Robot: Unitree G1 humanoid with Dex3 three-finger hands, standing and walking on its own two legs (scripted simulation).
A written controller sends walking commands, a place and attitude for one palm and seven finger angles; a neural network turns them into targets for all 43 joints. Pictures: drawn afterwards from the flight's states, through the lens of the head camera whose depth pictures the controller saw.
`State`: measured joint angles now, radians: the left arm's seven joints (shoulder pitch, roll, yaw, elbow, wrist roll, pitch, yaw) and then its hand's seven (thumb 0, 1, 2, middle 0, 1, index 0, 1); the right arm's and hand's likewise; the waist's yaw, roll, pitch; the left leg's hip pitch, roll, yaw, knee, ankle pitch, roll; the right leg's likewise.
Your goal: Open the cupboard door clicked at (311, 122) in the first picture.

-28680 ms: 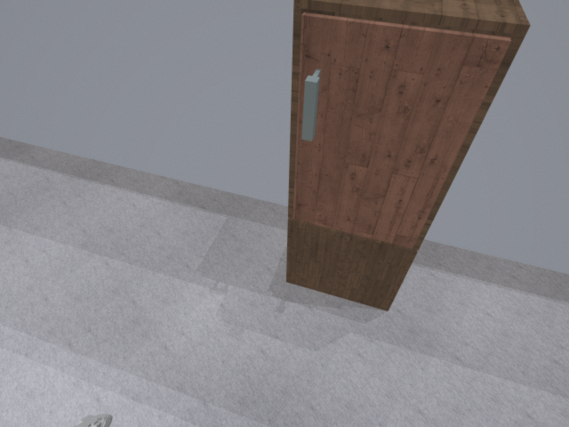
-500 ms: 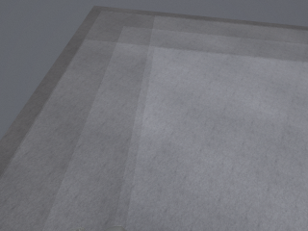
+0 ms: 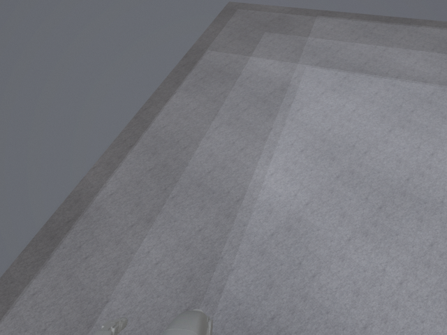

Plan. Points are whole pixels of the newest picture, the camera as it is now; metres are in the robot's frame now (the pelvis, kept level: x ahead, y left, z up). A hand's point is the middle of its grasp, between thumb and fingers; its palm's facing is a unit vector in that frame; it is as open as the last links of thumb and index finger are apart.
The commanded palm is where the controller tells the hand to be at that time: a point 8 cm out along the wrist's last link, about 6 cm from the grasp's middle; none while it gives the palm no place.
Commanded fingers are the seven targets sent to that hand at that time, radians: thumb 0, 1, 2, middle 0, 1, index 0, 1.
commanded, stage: turn to face it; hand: left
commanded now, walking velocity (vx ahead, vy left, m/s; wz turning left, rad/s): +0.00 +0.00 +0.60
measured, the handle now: out of the picture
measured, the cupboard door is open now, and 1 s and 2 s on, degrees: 50 50 50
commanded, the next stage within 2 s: none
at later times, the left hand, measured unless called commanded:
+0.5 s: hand out of the picture -0.04 +0.24 -0.18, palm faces +0.38 -0.89 -0.24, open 7.4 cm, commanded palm none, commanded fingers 0.00 0.90 0.90 -0.20 -0.30 -0.20 -0.30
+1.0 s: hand out of the picture -0.01 +0.18 -0.15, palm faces +0.57 -0.79 -0.25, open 7.4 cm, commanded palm none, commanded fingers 0.00 0.90 0.90 -0.20 -0.30 -0.20 -0.30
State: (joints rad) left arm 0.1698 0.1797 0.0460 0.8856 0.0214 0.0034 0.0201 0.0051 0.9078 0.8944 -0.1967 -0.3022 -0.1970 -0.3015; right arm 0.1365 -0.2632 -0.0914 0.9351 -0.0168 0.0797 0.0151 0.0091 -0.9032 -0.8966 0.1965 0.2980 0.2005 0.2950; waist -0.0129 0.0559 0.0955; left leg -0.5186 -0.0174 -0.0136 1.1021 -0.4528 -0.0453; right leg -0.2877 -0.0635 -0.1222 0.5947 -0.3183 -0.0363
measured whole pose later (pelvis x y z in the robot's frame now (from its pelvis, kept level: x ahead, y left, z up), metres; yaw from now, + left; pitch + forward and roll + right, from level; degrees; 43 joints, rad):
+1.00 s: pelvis +0.02 -0.02 +0.01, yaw +37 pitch +0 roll +2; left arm 0.17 0.15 0.03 0.88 0.02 0.00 0.02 0.00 0.91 0.89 -0.20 -0.30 -0.20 -0.30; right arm 0.16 -0.25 -0.09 0.97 -0.01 0.09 0.03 0.01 -0.91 -0.90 0.19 0.30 0.20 0.29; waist -0.05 0.02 0.12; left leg -0.51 0.02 0.03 1.11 -0.42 -0.07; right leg -0.19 -0.11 -0.18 0.51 -0.32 0.00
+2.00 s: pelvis +0.03 +0.00 +0.00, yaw +74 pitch +1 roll +2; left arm 0.22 0.19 0.05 0.89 0.03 0.00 0.02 0.00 0.92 0.89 -0.20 -0.30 -0.20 -0.30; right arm 0.12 -0.25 -0.08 0.97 -0.01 0.09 0.03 0.01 -0.91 -0.90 0.19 0.30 0.20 0.29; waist -0.01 -0.01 0.12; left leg -0.42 0.03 0.06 0.88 -0.45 -0.06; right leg -0.17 -0.14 -0.25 0.54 -0.35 0.02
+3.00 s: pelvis +0.04 +0.03 +0.00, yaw +108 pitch +0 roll +2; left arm 0.23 0.19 0.05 0.91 0.03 0.00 0.02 0.00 0.91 0.89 -0.20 -0.30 -0.20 -0.30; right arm 0.11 -0.25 -0.08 0.98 -0.01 0.08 0.02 0.01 -0.91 -0.90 0.19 0.30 0.20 0.29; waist 0.00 -0.01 0.11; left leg -0.40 0.03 0.05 0.86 -0.45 -0.05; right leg -0.18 -0.14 -0.25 0.54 -0.34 0.01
